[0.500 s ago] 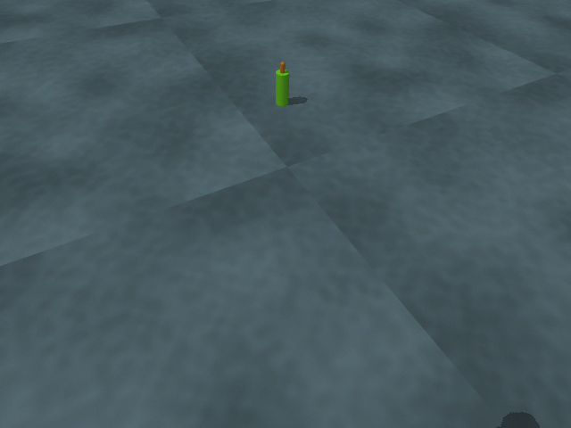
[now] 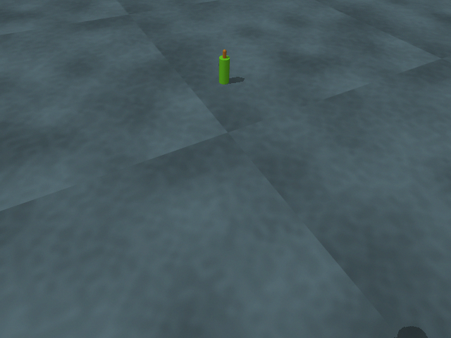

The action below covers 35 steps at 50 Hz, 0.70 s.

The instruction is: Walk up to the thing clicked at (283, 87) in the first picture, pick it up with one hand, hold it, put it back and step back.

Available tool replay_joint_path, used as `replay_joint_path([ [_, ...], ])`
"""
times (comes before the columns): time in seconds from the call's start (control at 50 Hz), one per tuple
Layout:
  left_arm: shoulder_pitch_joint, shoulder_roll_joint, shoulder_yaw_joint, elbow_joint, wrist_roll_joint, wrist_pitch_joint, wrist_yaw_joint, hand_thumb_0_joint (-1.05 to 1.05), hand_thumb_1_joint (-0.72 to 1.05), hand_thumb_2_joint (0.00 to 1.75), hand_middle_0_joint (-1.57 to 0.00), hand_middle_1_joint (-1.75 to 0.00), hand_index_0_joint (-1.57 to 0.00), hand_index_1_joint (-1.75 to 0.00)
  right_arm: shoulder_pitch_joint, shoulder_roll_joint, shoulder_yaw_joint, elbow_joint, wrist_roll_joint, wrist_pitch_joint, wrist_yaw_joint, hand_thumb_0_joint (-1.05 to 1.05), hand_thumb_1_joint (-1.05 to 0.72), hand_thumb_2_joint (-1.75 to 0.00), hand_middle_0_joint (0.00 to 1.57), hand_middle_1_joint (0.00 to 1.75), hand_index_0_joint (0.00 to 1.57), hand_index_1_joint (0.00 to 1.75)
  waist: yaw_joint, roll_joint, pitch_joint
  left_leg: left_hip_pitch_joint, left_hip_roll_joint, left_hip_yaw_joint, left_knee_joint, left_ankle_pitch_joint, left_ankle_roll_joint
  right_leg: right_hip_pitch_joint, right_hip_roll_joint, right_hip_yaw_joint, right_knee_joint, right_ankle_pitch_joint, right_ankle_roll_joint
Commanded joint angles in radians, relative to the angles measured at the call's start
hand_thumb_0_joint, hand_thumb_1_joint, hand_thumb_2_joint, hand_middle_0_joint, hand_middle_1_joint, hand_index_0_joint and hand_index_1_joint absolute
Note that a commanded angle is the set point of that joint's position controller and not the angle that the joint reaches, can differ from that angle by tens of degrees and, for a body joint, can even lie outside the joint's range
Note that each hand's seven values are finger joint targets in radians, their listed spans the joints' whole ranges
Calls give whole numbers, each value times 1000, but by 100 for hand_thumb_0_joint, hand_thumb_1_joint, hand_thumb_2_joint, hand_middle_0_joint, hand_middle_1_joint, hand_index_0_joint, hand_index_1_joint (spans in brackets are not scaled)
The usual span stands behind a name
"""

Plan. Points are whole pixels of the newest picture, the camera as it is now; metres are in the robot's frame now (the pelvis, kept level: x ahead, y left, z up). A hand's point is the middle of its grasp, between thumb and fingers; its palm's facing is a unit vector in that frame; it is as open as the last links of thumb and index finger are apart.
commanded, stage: stand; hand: left
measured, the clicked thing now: (224, 66) +2.18 -0.02 -0.64
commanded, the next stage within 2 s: walk up in 0.62 s
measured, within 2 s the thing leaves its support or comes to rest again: neither
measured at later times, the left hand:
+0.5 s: hand out of the picture +0.08 +0.25 -0.16, palm faces -0.02 -0.94 -0.34, open 7.4 cm
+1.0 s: hand out of the picture +0.11 +0.28 -0.16, palm faces +0.00 -0.93 -0.37, open 7.4 cm
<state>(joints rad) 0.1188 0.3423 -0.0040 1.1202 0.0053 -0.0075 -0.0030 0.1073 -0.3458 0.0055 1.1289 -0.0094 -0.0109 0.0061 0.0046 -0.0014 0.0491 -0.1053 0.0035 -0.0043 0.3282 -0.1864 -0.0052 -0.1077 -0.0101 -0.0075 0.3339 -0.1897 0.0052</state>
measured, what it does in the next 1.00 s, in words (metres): walks ahead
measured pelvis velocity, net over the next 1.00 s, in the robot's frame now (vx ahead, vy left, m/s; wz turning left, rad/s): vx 0.10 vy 0.00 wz -0.06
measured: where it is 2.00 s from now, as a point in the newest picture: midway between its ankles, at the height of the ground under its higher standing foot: (235, 249)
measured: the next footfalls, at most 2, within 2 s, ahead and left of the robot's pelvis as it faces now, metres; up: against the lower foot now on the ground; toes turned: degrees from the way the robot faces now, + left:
left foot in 1.12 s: +0.38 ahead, +0.15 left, +0.00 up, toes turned +1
right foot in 1.62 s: +0.54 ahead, -0.18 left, +0.00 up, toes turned -13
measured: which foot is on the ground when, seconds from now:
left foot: down 0.00-0.86, up 0.88-1.00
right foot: down 0.00-1.00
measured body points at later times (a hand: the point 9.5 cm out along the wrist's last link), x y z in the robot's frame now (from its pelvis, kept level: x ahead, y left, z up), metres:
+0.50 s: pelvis +0.00 +0.00 +0.00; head +0.01 +0.00 +0.45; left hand +0.08 +0.30 -0.13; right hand +0.08 -0.30 -0.13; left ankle +0.00 +0.12 -0.75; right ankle +0.00 -0.12 -0.75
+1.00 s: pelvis +0.10 +0.00 -0.01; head +0.10 +0.00 +0.44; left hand +0.11 +0.33 -0.13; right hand +0.20 -0.33 -0.12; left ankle +0.11 +0.12 -0.71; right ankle +0.00 -0.12 -0.75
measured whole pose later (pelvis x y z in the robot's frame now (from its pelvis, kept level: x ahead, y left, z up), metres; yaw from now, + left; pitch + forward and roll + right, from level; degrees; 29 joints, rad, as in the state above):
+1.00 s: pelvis +0.10 +0.00 -0.01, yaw -4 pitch -1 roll -1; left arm 0.35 0.41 0.08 1.01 0.02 -0.08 -0.07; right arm 0.17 -0.44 -0.08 1.01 -0.04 -0.04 0.08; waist 0.08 0.03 -0.01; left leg -0.41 0.04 0.02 0.88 -0.44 0.02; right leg -0.02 0.01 0.01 0.40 -0.37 -0.01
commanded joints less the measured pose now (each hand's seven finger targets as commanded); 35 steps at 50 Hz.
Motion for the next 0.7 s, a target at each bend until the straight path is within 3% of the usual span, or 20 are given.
replay_joint_path([
  [0.0, -38, 212, 40, -59, 1, -25, 12, 0, 90, 90, -20, -30, -20, -30, -32, -206, -36, -59, 3, -23, -16, 0, -90, -90, 20, 30, 20, 30, -1, 3, -54, -6, 118, -92, -54, 133, 25, 2, -117, 92, -50, 135, -28],
  [0.16, -35, 211, 38, -64, 3, -27, 13, 0, 90, 90, -20, -30, -20, -30, -39, -216, -41, -64, 3, -23, -16, 0, -90, -90, 20, 30, 20, 30, -2, 14, -85, 19, 125, -89, -41, 167, 29, 15, -122, 91, -43, 162, -33],
  [0.58, -41, 216, 36, -64, 0, -27, 16, 0, 90, 90, -20, -30, -20, -30, -27, -206, -39, -61, 3, -22, -17, 0, -90, -90, 20, 30, 20, 30, -6, -11, -61, 16, 124, -90, -53, 183, 22, 8, -120, 90, -51, 175, -29],
  [0.6, 24, 349, 121, -134, 26, -43, -27, 0, 90, 90, -20, -30, -20, -30, 22, -338, -121, -137, -22, -51, 11, 0, -90, -90, 20, 30, 20, 30, 5, -22, -208, 26, 119, -103, 64, -429, 105, -9, -86, 126, 39, -386, -70],
  [0.62, -2, 336, 123, -132, 35, -43, -43, 0, 90, 90, -20, -30, -20, -30, -2, -342, -132, -132, -35, -53, 27, 0, -90, -90, 20, 30, 20, 30, 7, 7, -108, -78, 124, -124, 74, -565, 113, -122, -107, 168, 75, -539, -87],
  [0.64, -48, 319, 124, -153, 34, -41, -52, 0, 90, 90, -20, -30, -20, -30, -11, -330, -132, -142, -42, -53, 35, 0, -90, -90, 20, 30, 20, 30, -3, 24, -15, -135, 117, -126, 61, -584, 104, -230, -113, 189, 77, -578, -92],
  [0.66, -46, 302, 128, -168, 36, -47, -59, 0, 90, 90, -20, -30, -20, -30, -8, -316, -135, -159, -36, -57, 41, 0, -90, -90, 20, 30, 20, 30, -3, 32, 0, -165, 142, -156, 65, -572, 114, -248, -127, 222, 92, -578, -103],
  [0.68, -48, 286, 126, -177, 32, -53, -62, 0, 90, 90, -20, -30, -20, -30, -2, -304, -138, -167, -35, -63, 44, 0, -90, -90, 20, 30, 20, 30, -3, 37, 24, -183, 161, -185, 52, -525, 124, -263, -129, 223, 122, -510, -106],
])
